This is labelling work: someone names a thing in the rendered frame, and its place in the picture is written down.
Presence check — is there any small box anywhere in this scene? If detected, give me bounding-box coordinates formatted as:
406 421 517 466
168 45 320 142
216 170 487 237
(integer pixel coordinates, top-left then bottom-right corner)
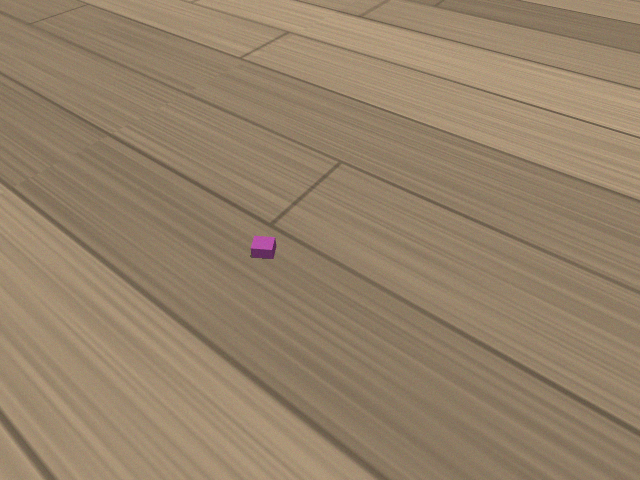
251 236 276 259

